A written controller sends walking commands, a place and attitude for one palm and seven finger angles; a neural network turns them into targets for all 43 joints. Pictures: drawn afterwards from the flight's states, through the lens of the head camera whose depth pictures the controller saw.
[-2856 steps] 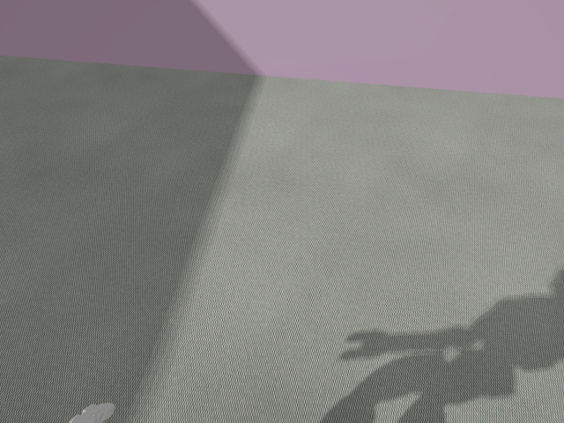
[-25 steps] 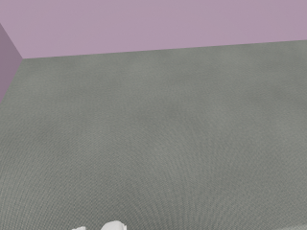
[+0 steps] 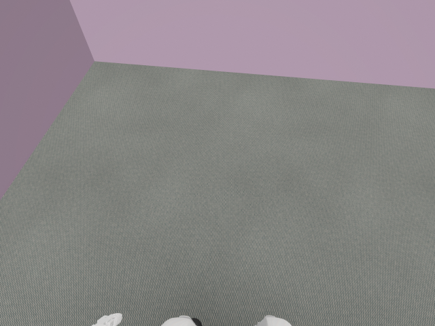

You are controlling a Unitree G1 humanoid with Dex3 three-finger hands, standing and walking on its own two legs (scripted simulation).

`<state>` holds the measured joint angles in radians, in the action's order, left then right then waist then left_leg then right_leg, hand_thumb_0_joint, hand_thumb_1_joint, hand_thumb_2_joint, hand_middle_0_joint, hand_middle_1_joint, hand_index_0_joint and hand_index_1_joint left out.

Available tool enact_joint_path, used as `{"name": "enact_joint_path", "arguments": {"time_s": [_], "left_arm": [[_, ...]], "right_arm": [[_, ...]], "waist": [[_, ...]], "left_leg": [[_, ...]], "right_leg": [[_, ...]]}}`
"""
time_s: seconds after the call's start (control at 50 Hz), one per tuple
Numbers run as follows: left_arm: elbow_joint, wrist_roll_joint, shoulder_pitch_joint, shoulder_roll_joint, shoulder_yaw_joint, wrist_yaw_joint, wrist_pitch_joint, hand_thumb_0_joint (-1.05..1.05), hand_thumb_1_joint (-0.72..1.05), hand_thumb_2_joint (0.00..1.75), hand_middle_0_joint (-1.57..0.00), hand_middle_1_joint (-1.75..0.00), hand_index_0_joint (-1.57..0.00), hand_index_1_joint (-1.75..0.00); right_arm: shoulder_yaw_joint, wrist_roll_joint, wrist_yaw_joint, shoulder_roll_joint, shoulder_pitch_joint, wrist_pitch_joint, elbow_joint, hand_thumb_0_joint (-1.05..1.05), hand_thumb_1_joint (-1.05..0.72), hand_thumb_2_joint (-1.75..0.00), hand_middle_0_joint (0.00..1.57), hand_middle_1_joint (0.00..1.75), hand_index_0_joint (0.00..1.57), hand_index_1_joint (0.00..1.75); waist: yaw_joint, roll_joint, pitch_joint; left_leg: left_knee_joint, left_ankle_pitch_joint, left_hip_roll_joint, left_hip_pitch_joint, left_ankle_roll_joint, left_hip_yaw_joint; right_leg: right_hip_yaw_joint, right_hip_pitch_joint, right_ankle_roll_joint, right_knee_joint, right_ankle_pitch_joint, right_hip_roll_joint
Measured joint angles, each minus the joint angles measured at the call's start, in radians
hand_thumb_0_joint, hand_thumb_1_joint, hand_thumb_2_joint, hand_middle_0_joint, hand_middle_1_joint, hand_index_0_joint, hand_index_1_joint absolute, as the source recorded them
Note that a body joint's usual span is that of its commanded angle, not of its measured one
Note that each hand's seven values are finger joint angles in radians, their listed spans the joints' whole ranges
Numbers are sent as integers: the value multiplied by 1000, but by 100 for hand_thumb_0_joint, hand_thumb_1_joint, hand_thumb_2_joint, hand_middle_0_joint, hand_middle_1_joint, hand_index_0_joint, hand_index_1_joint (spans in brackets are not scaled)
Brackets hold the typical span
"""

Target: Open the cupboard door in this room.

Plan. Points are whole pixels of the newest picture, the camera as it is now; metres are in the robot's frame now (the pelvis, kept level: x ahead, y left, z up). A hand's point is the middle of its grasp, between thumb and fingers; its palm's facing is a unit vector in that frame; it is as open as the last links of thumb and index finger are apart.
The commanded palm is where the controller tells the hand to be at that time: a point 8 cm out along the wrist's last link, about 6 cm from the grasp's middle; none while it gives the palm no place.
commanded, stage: turn to face it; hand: left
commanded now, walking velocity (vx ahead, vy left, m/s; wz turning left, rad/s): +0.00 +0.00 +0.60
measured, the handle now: out of the picture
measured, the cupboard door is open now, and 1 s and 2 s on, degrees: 43 43 43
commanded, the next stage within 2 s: none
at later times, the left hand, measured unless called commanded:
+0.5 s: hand out of the picture +0.04 +0.18 -0.18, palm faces +0.36 -0.90 -0.26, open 7.4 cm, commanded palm none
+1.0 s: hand out of the picture +0.08 +0.12 -0.15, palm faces +0.63 -0.74 -0.25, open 7.3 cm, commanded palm none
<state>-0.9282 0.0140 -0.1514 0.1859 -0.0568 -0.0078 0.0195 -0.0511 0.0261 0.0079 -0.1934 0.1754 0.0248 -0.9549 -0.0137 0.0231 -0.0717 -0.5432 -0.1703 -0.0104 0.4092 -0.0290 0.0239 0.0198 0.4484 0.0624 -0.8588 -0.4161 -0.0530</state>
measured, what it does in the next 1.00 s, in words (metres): walks ahead, turning left: right foot, then left foot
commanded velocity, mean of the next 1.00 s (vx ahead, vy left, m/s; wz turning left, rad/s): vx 0.00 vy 0.00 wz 0.60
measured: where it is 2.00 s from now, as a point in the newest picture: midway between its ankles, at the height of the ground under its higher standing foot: (240, 321)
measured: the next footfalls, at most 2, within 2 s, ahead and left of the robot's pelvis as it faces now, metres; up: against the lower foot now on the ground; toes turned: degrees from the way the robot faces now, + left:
right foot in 0.08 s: +0.06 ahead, -0.16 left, +0.00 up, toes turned +1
left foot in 0.40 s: +0.07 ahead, +0.09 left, +0.00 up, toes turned +24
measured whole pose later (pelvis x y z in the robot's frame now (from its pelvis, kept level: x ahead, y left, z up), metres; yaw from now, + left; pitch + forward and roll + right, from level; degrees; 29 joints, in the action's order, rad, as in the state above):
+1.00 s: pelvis +0.14 -0.08 +0.01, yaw +40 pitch +1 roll +3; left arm -0.86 0.02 -0.21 0.18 -0.03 -0.03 0.00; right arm -0.08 0.01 0.04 -0.24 0.10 0.08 -0.93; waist -0.01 -0.02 -0.13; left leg -0.89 -0.44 0.02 0.43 0.06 -0.08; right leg 0.25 0.22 -0.01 -0.56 -0.35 -0.14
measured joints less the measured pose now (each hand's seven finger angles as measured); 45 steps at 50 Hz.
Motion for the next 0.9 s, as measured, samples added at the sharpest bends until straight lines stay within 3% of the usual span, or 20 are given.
{"name": "enact_joint_path", "arguments": {"time_s": [0.06, 0.1, 0.14, 0.18, 0.22, 0.34, 0.38, 0.4, 0.42, 0.46, 0.5, 0.54, 0.62, 0.7, 0.74, 0.78, 0.82, 0.86, 0.9], "left_arm": [[28, 0, -2, 6, -2, -1, -8, 1, 91, 90, -19, -30, -19, -29], [44, 8, -11, 11, -3, -7, -19, 1, 90, 90, -20, -30, -20, -29], [45, 11, -18, 2, 6, -13, -20, 1, 90, 90, -20, -30, -20, -29], [42, 10, -33, -3, 12, -17, -20, 1, 90, 90, -20, -30, -20, -29], [36, 11, -48, -3, 14, -19, -19, 1, 90, 90, -20, -30, -20, -29], [28, 12, -75, 8, 20, -11, -25, 1, 90, 90, -20, -30, -20, -29], [27, 9, -88, 18, 17, -7, -25, 1, 90, 90, -20, -30, -20, -30], [26, 5, -99, 23, 16, -5, -23, 1, 90, 90, -20, -30, -20, -30], [22, 0, -101, 31, 14, -2, -16, 1, 90, 90, -20, -30, -20, -30], [14, -2, -85, 53, 7, -7, 13, 1, 90, 90, -20, -30, -20, -30], [7, -3, -62, 64, -1, -13, 32, 1, 90, 90, -20, -30, -20, -29], [12, -2, -39, 69, -7, -10, 37, 1, 90, 90, -20, -30, -20, -29], [44, -3, -4, 65, -8, -1, 30, 1, 91, 90, -19, -30, -19, -29], [78, -4, 8, 57, -1, 4, 6, 1, 91, 90, -19, -30, -19, -29], [88, 4, 4, 44, 5, 0, -15, 1, 90, 90, -20, -30, -20, -29], [90, 6, 0, 24, 18, -7, -23, 1, 90, 90, -20, -30, -20, -29], [88, 6, -13, 6, 25, -14, -20, 1, 90, 90, -20, -30, -20, -29], [80, 6, -27, -7, 29, -18, -16, 1, 90, 90, -20, -30, -20, -29], [73, 7, -38, -15, 32, -18, -15, 1, 90, 90, -20, -30, -20, -29]], "right_arm": [[-15, -2, 4, -3, 7, 19, 12, 0, -91, -89, 20, 30, 21, 30], [-27, -8, 8, -10, 8, 30, 18, 0, -91, -89, 20, 30, 21, 30], [-39, -8, 11, -30, -2, 40, 15, 1, -91, -89, 20, 30, 21, 30], [-45, -8, 15, -46, -13, 46, 14, 1, -91, -89, 20, 30, 20, 30], [-46, -11, 18, -53, -24, 48, 18, 1, -91, -89, 20, 30, 20, 30], [-29, -17, 26, -62, -69, 42, 36, 1, -91, -89, 20, 30, 20, 30], [-22, -16, 27, -65, -85, 34, 48, 1, -91, -89, 20, 30, 20, 30], [-19, -13, 29, -71, -88, 27, 59, 1, -91, -89, 20, 30, 20, 30], [-20, -10, 28, -72, -93, 16, 67, 1, -91, -89, 20, 30, 20, 30], [-15, -11, 24, -63, -98, 1, 77, 0, -91, -89, 20, 30, 20, 30], [-11, -10, 12, -56, -88, -5, 81, 0, -91, -89, 20, 30, 20, 30], [-9, -8, 3, -50, -78, -3, 77, 0, -91, -89, 20, 30, 20, 30], [-7, -4, 2, -45, -58, 6, 64, 0, -91, -89, 20, 30, 20, 30], [-14, -6, 6, -45, -35, 24, 54, 0, -91, -89, 20, 30, 21, 30], [-25, -14, 10, -55, -29, 34, 47, 0, -91, -89, 20, 30, 21, 30], [-35, -14, 9, -67, -37, 46, 34, 1, -91, -89, 20, 30, 21, 30], [-41, -14, 13, -72, -46, 54, 27, 1, -91, -89, 20, 30, 20, 30], [-41, -14, 19, -70, -52, 57, 26, 1, -91, -89, 20, 30, 20, 30], [-38, -16, 24, -64, -56, 57, 28, 1, -91, -89, 20, 30, 20, 30]], "waist": [[-6, 10, 14], [2, 0, 21], [1, 7, 9], [-2, 2, 0], [-7, -14, -7], [7, -66, -45], [11, -78, -53], [12, -75, -51], [8, -75, -49], [14, -89, -56], [16, -82, -50], [19, -71, -46], [16, -38, -42], [5, -6, -29], [5, 12, -23], [1, 20, -33], [-4, 17, -38], [-12, 6, -39], [-16, -11, -40]], "left_leg": [[-31, -22, -10, 17, 25, 45], [-128, -141, -24, 57, 39, 48], [-335, -260, -27, 113, 53, 25], [-507, -270, -13, 149, 69, -12], [-552, -263, 6, 147, 81, -45], [-261, -252, 27, 20, 82, -115], [-131, -189, 16, -37, 69, -136], [-59, -92, 18, -72, 55, -145], [-56, -84, 15, -71, 37, -139], [-109, -139, 7, -52, 10, -123], [-103, -158, 9, -55, 9, -97], [-68, -141, 11, -71, 23, -73], [-21, -117, 18, -94, 40, -23], [-57, -139, 22, -80, 74, 38], [-171, -237, 14, -37, 71, 57], [-402, -336, -5, 32, 69, 45], [-577, -320, -4, 81, 76, 10], [-628, -289, 8, 98, 86, -23], [-585, -272, 20, 90, 93, -50]], "right_leg": [[13, -86, -6, 189, 58, 16], [19, -114, -39, 255, 88, 5], [51, -134, -54, 242, 75, -10], [79, -170, -57, 266, 68, -27], [104, -202, -57, 294, 67, -45], [188, -255, -45, 290, 22, -99], [214, -249, -35, 237, -16, -118], [224, -230, -28, 178, -37, -125], [210, -190, -14, 77, -54, -130], [120, -98, 5, -137, -130, -106], [64, -25, 17, -259, -133, -74], [31, 20, 24, -282, -92, -57], [4, 27, 26, -134, -49, -37], [16, -69, 17, 152, 63, -6], [45, -96, -43, 196, 67, -6], [73, -112, -72, 181, 49, -22], [96, -144, -78, 212, 54, -36], [122, -175, -77, 254, 69, -50], [152, -201, -79, 289, 78, -63]]}}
